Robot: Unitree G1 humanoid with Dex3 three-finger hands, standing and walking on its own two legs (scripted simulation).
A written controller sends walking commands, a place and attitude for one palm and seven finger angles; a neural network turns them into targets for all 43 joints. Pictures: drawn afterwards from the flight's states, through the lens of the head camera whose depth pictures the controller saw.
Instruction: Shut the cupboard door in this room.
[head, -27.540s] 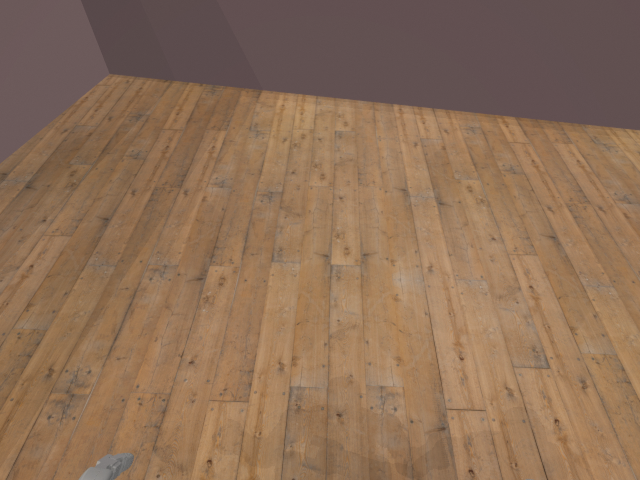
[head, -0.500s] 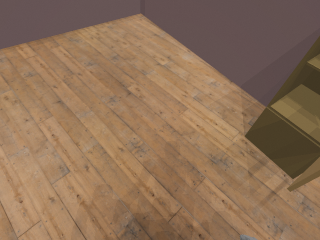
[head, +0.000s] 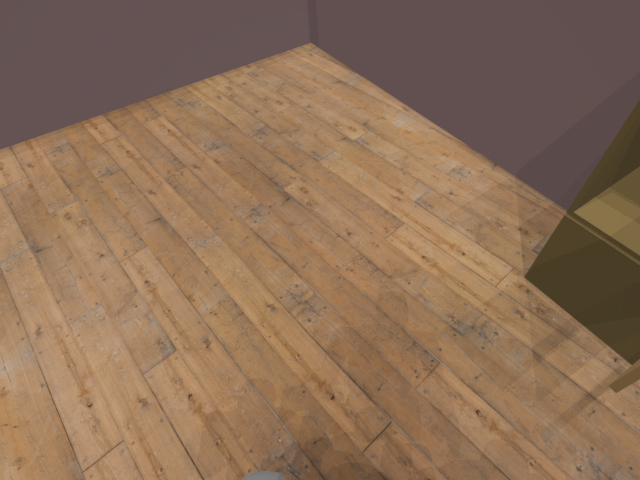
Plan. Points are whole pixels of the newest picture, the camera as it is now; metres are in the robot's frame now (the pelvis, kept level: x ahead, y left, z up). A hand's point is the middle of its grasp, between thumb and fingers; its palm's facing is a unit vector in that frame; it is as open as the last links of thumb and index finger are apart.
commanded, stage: turn or walk to find it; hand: left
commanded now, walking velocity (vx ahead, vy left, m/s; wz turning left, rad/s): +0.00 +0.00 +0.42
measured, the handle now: out of the picture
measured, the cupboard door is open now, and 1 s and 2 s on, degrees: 88 88 88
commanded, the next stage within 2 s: none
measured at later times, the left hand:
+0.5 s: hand out of the picture +0.00 +0.27 -0.17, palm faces +0.23 -0.95 -0.23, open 7.4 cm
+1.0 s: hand out of the picture -0.02 +0.19 -0.14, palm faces +0.40 -0.87 -0.28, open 7.4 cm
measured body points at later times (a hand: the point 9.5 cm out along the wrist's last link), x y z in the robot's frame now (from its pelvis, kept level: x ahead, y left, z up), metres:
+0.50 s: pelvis -0.02 +0.05 +0.00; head +0.01 +0.08 +0.45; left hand -0.01 +0.32 -0.16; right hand +0.10 -0.17 -0.13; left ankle -0.03 +0.14 -0.74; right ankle -0.02 -0.11 -0.66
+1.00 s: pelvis -0.01 -0.02 +0.00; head +0.04 -0.04 +0.45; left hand -0.04 +0.23 -0.12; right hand +0.12 -0.24 -0.16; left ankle -0.11 +0.12 -0.64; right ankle +0.02 -0.10 -0.74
